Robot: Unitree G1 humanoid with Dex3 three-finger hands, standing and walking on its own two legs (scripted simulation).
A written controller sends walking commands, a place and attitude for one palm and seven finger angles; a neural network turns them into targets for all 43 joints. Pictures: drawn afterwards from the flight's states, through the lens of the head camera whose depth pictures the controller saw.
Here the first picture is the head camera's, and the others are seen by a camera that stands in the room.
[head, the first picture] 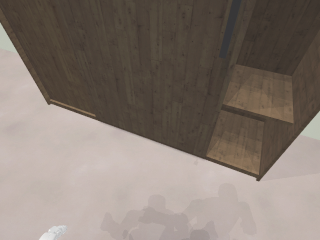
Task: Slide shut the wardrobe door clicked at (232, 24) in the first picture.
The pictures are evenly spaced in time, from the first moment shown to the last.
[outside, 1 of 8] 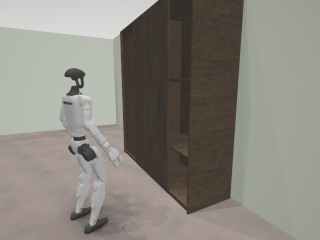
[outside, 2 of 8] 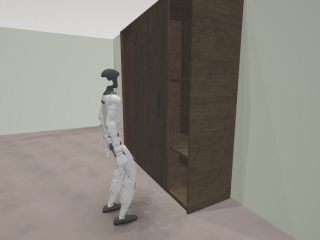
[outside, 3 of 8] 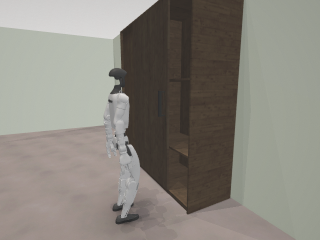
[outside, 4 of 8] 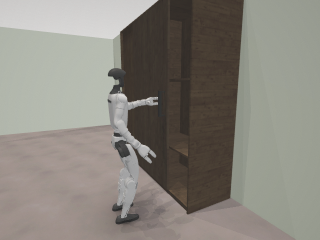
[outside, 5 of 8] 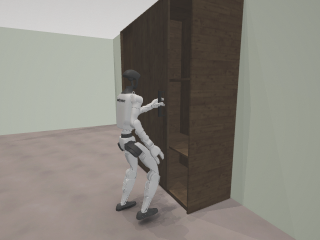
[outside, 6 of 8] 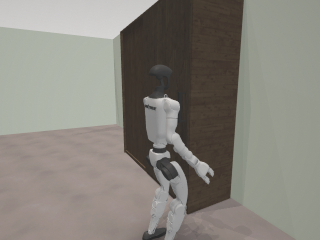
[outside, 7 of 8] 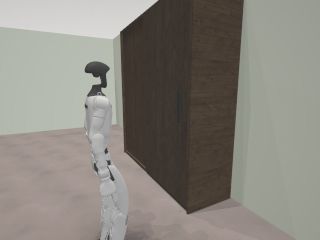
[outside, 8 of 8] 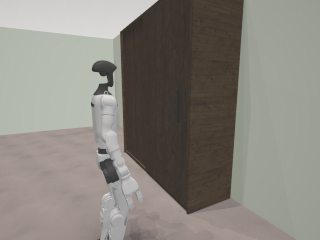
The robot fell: no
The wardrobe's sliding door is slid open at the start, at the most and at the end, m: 0.36 0.36 0.00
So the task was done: yes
